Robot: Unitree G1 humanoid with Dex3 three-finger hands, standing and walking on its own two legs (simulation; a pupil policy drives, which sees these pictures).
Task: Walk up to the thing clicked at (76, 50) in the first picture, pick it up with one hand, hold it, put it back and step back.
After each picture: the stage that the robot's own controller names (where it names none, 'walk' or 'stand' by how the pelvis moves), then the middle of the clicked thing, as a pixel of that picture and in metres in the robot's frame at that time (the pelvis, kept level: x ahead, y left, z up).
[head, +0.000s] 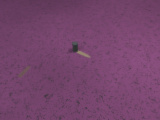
stand; (75, 47) +1.39 +0.09 -0.72
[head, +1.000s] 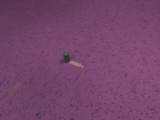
walk; (66, 57) +1.23 +0.27 -0.71
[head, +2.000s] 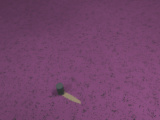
walk; (60, 89) +0.77 +0.26 -0.70
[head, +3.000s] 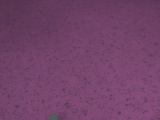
walk; out of the picture +0.49 +0.20 -0.70
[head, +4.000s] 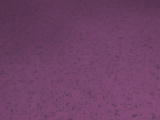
stand; out of the picture +0.40 +0.22 -0.72
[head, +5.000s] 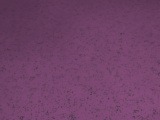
stand; out of the picture +0.40 +0.21 -0.72
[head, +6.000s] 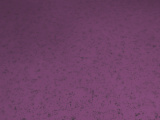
stand; out of the picture +0.40 +0.20 -0.73
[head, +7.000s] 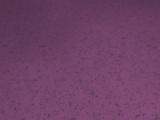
stand; out of the picture +0.40 +0.20 -0.73
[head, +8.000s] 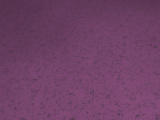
stand; out of the picture +0.40 +0.20 -0.73
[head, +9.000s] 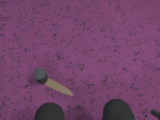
go down; (40, 76) +0.47 +0.21 -0.45
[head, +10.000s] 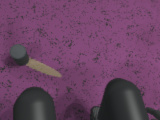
go down; (20, 55) +0.50 +0.24 -0.31
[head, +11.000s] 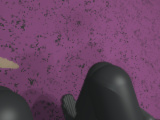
close in; out of the picture +0.48 +0.28 -0.23
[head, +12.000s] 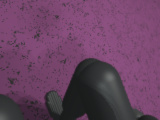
close; out of the picture +0.47 +0.30 -0.23
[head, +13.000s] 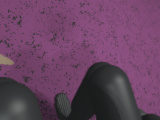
lift; out of the picture +0.41 +0.26 -0.24
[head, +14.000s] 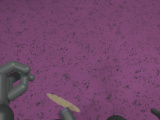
close; (68, 117) +0.32 +0.09 -0.55
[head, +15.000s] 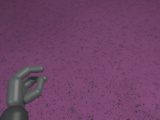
close; out of the picture +0.30 +0.05 -0.70
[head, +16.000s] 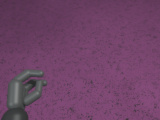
hold; out of the picture +0.33 +0.01 -0.71
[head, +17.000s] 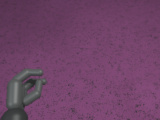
hold; out of the picture +0.35 -0.02 -0.70
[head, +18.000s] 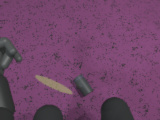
crouch; (83, 85) +0.42 -0.04 -0.47
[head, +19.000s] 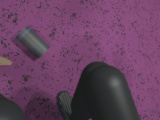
lower; (33, 42) +0.49 +0.00 -0.27
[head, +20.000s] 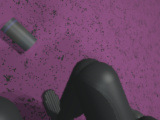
lower; (19, 34) +0.52 +0.00 -0.26
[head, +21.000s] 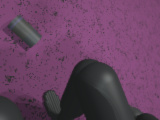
lower; (25, 31) +0.53 -0.02 -0.26
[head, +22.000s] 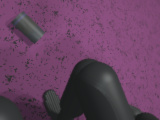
lower; (28, 27) +0.55 -0.03 -0.26
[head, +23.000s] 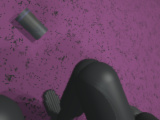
lower; (32, 24) +0.56 -0.05 -0.26
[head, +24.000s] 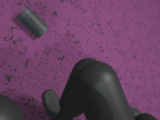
open; (33, 22) +0.58 -0.06 -0.26
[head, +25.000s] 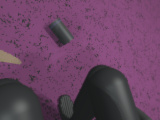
stand; (61, 31) +0.58 -0.10 -0.27
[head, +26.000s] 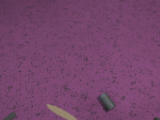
stand; (107, 101) +0.46 -0.20 -0.62
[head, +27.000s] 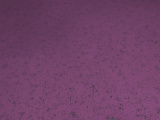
stand; out of the picture +0.45 -0.21 -0.69
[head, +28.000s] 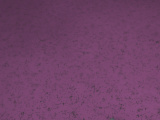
stand; out of the picture +0.45 -0.22 -0.69
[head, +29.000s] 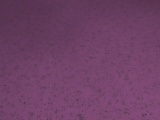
stand; out of the picture +0.46 -0.23 -0.75
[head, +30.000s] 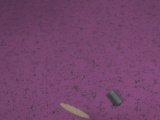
walk; (115, 97) +0.53 -0.26 -0.72
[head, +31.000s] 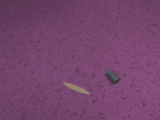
walk; (112, 76) +0.78 -0.24 -0.72
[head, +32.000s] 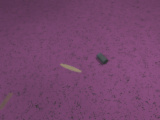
stand; (102, 58) +1.11 -0.14 -0.72
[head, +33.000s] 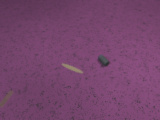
stand; (103, 60) +1.09 -0.21 -0.74
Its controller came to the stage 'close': yes
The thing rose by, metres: 0.01
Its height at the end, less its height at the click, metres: -0.02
